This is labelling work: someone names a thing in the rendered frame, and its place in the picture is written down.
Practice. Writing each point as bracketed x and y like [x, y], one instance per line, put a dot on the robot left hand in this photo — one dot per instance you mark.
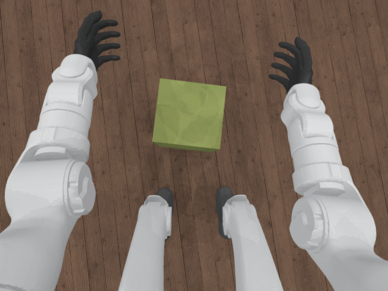
[88, 40]

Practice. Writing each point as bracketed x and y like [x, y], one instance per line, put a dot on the robot right hand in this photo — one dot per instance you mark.
[301, 65]

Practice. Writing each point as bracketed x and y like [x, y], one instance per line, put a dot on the robot left thigh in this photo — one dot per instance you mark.
[144, 267]

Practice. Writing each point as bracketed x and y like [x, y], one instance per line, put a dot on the robot right foot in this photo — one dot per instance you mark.
[222, 195]

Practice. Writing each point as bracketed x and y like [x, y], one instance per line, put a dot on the robot left forearm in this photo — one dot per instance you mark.
[66, 114]

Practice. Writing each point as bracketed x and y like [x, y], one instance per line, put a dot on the carton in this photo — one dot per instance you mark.
[189, 115]

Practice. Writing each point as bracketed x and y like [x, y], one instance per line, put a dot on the robot right forearm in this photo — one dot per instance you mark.
[313, 146]

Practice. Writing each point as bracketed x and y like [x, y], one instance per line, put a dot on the robot right upper arm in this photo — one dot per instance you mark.
[339, 235]

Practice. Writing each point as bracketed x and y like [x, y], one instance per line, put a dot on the robot left upper arm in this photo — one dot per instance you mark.
[45, 200]

